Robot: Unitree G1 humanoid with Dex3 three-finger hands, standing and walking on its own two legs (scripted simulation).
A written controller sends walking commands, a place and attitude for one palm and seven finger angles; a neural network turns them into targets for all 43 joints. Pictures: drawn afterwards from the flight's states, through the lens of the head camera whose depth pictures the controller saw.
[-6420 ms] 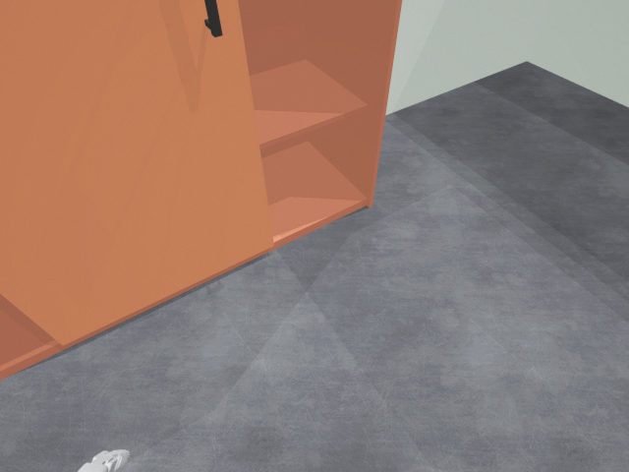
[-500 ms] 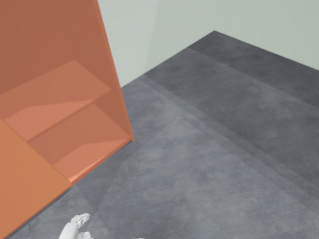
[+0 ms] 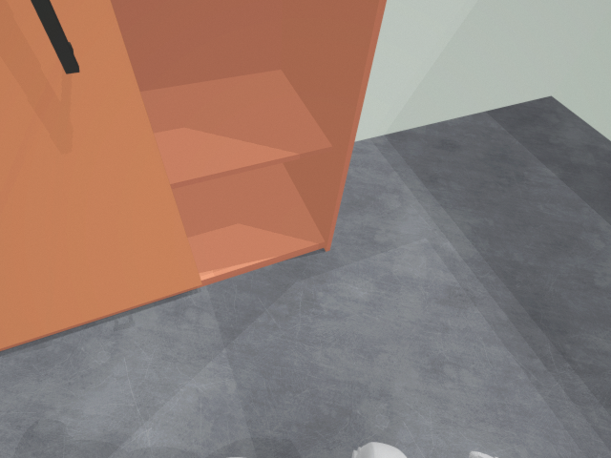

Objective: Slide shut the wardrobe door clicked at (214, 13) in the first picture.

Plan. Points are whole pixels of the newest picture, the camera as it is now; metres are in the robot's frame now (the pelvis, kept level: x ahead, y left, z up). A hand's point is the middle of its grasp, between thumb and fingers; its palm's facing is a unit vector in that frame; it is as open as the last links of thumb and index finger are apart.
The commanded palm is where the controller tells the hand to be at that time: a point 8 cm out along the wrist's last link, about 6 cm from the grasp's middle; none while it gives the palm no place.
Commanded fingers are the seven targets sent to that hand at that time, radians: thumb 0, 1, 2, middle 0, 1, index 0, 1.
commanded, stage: turn to face it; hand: left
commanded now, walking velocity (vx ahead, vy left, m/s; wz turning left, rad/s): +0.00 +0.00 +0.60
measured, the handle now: out of the picture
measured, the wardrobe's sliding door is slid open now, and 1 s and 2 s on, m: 0.49 0.49 0.49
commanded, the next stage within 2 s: take the last steps up to it in 0.58 s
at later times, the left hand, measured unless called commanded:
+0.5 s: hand out of the picture +0.05 +0.17 -0.13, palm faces +0.26 -0.92 -0.29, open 7.3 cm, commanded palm none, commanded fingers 0.00 0.90 0.90 -0.20 -0.30 -0.20 -0.30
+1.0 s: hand out of the picture -0.09 +0.19 -0.16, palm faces +0.41 -0.89 -0.19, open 7.4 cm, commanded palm none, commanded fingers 0.00 0.90 0.90 -0.20 -0.30 -0.20 -0.30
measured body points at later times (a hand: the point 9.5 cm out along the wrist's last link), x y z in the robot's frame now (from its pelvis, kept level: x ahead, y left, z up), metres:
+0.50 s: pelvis +0.00 -0.04 +0.01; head +0.02 -0.07 +0.45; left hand +0.04 +0.22 -0.11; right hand +0.12 -0.28 -0.15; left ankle -0.05 +0.09 -0.65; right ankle +0.04 -0.14 -0.73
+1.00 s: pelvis -0.01 +0.02 +0.02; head -0.02 +0.04 +0.47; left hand -0.11 +0.24 -0.15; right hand +0.10 -0.19 -0.13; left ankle -0.08 +0.08 -0.73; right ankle +0.05 -0.11 -0.66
